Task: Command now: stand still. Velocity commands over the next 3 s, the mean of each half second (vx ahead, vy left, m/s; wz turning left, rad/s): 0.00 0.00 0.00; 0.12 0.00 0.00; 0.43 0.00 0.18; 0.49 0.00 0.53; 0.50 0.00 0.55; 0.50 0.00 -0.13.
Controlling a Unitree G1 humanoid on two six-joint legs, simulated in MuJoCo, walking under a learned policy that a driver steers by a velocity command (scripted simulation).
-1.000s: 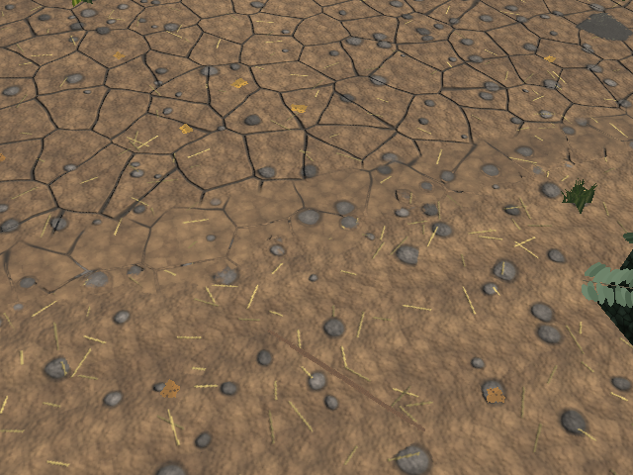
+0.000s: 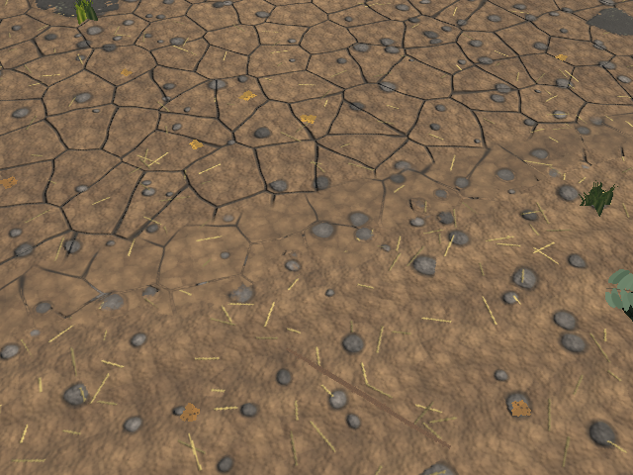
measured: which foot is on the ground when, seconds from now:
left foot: down 0.00-1.00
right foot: down 0.00-0.78, up 0.80-1.00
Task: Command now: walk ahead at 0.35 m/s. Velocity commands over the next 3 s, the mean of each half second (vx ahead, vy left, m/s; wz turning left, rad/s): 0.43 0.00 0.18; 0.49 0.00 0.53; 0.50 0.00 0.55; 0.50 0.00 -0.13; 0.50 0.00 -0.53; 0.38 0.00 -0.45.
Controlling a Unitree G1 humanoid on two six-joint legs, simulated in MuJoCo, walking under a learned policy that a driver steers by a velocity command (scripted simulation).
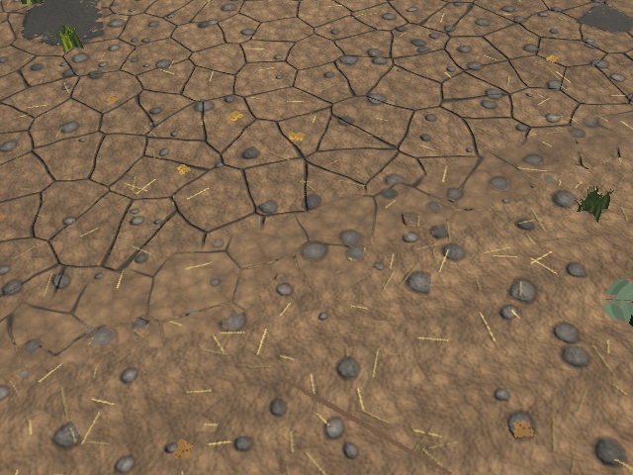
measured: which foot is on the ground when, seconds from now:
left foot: down 0.00-0.04, up 0.06-0.52, down 0.54-1.00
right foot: up 0.00-0.02, down 0.04-0.56, up 0.58-1.00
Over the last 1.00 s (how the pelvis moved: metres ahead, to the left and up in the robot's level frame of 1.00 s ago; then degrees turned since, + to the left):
0.05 -0.03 0.00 0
